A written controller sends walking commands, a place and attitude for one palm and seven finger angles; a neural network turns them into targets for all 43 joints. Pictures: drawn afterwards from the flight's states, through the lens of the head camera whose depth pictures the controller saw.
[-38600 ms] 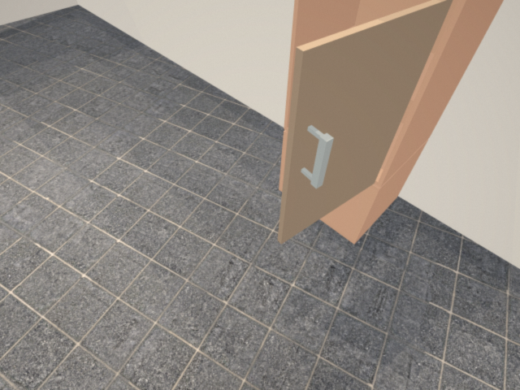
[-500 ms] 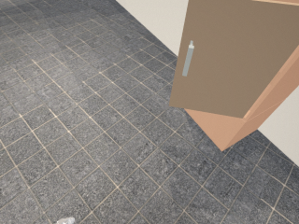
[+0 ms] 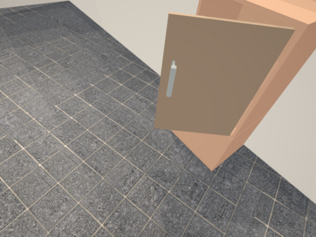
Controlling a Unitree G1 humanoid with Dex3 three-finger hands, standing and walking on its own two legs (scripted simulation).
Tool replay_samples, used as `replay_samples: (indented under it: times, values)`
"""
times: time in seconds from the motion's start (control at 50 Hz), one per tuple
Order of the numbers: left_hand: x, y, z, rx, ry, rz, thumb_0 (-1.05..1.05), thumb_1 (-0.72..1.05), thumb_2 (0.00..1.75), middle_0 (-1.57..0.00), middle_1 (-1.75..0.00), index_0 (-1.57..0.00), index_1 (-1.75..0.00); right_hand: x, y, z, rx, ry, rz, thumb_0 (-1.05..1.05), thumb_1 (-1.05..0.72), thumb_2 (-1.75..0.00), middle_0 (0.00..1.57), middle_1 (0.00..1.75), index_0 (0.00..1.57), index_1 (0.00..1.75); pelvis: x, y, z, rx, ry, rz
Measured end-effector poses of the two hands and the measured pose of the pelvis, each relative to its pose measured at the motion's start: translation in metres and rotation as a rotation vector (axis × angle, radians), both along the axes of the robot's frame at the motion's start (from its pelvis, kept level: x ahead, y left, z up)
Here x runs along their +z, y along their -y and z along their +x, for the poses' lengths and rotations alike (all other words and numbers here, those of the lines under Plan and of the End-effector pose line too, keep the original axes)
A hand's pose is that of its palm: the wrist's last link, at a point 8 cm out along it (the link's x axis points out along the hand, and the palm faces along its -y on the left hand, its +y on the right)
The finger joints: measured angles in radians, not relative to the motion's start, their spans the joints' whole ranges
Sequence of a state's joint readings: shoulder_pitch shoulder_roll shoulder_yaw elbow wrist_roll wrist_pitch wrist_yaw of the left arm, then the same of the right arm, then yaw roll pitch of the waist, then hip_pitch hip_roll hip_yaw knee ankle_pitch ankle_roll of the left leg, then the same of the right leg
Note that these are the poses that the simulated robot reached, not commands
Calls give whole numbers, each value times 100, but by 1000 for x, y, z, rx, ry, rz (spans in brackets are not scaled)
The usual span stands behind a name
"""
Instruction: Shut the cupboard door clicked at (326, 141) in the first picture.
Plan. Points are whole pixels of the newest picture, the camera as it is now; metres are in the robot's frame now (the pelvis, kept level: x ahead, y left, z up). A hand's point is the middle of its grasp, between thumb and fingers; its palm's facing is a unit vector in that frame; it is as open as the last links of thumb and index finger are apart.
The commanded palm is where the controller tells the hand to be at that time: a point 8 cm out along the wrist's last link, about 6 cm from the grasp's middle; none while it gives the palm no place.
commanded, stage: take the last steps up to it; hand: left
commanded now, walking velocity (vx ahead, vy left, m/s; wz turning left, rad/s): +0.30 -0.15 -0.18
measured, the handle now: (171, 79) +0.69 -0.03 +0.01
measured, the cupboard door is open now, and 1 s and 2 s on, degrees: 49 49 49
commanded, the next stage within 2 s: come to a stop and stand still in 0.46 s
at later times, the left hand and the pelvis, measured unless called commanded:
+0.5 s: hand (136, 204) +0.26 +0.06 -0.17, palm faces -0.09 -0.98 -0.20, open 7.3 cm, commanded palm none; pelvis +0.16 -0.11 +0.00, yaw -4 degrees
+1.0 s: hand (139, 203) +0.26 +0.05 -0.17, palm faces -0.02 -0.97 -0.25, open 7.3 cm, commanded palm none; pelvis +0.23 -0.13 +0.00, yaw -4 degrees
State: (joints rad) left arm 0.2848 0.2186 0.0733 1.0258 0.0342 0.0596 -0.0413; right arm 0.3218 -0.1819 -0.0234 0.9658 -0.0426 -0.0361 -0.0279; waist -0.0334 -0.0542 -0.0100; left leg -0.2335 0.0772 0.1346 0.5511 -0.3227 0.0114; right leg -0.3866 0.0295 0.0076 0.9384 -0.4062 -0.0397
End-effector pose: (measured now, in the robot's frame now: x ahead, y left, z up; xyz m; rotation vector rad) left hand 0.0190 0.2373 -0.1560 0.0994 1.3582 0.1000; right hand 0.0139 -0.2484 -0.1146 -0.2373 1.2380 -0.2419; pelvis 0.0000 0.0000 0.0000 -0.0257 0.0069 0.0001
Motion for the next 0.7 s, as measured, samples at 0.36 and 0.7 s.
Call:
replay_samples:
  times: [0.36, 0.7]
  values:
    - [7, 82, 218, -185, 149, 58, 1, 91, 90, -20, -30, -20, -30, -29, 37, -26, -240, -367, 145, 1, -91, -90, 21, 30, 20, 30, -17, 79, 122, -89, -3, 29]
    - [4, 147, 236, -35, 47, 31, 0, 93, 90, -20, -30, -20, -30, -16, 111, 261, -16, 67, 85, 0, -91, -90, 20, 30, 19, 30, -2, 128, 218, -59, 8, -27]
